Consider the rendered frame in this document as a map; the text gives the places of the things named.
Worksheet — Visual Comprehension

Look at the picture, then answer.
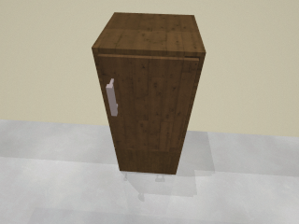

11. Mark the cupboard door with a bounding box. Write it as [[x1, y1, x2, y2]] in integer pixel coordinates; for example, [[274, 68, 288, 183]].
[[97, 53, 199, 153]]

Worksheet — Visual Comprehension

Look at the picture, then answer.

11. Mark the handle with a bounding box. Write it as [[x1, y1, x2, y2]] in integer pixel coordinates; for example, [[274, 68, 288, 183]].
[[106, 78, 118, 117]]

